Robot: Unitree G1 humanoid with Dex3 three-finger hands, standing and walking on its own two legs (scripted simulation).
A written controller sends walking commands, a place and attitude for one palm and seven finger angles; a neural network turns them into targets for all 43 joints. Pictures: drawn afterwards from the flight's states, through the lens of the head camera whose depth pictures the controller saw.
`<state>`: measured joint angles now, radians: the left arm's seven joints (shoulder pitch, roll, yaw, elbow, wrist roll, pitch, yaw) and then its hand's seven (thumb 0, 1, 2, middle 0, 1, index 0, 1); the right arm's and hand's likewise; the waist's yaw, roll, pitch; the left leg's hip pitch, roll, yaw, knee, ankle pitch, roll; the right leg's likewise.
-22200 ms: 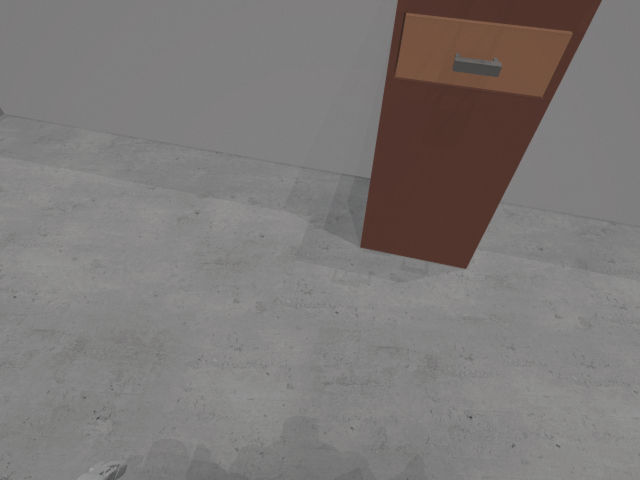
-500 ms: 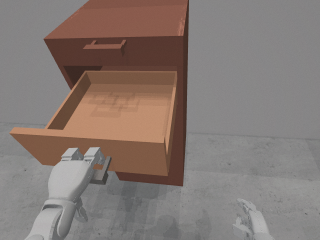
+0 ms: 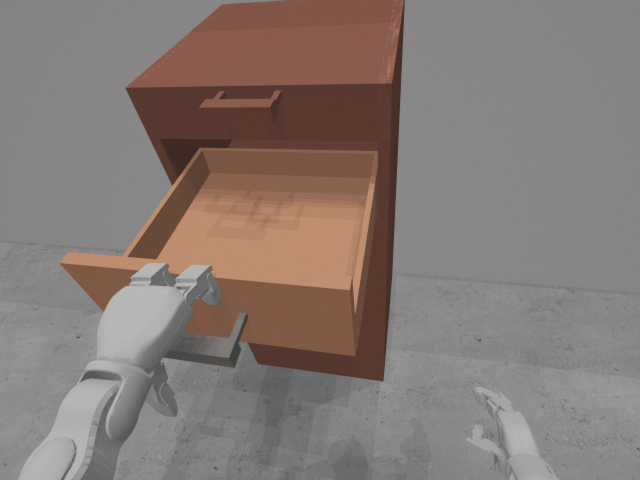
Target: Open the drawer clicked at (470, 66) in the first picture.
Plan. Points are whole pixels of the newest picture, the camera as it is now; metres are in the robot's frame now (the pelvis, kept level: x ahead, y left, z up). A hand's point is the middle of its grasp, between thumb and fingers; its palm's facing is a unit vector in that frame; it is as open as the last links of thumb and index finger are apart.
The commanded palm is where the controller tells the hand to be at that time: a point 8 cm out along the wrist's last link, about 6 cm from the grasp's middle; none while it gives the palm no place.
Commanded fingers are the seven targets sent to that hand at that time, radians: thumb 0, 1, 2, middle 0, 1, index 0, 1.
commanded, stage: lift the hand off the handle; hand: left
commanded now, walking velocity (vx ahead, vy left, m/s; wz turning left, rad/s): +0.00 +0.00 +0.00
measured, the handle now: (202, 332) +0.26 +0.22 +0.04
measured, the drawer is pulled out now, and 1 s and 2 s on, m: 0.30 0.29 0.29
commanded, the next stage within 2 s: draw the hand back to the body in 0.62 s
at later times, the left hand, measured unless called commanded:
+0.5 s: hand (158, 255) +0.26 +0.22 +0.20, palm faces +0.23 -0.05 -0.97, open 13.7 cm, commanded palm +0.20 +0.22 +0.25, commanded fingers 0.00 -0.50 0.30 -0.30 -1.20 -0.30 -1.20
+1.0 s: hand (135, 277) +0.24 +0.23 +0.19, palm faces +0.15 -0.02 -0.99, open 13.8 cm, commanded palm +0.19 +0.24 +0.25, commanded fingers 0.00 -0.50 0.30 -0.30 -1.20 -0.30 -1.20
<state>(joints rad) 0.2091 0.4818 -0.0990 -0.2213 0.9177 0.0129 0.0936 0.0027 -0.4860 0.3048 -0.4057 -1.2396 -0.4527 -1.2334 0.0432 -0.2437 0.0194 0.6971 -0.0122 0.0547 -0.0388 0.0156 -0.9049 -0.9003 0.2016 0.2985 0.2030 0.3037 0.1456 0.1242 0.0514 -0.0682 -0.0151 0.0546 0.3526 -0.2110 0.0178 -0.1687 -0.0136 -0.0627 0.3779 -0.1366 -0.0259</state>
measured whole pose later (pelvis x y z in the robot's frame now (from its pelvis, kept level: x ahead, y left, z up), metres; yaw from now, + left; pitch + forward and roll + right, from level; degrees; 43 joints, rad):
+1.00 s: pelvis +0.00 -0.01 +0.00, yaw +0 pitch -4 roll +1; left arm 0.14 0.64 0.13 -0.41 0.72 0.11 -0.13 0.00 -0.49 0.30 -0.32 -1.20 -0.32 -1.20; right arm 0.06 -0.29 0.05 0.66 0.02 0.07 0.00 0.02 -0.91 -0.90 0.20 0.30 0.20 0.30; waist 0.11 0.15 0.05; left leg -0.10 0.00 0.04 0.41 -0.24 0.00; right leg -0.19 0.00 -0.07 0.44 -0.17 -0.04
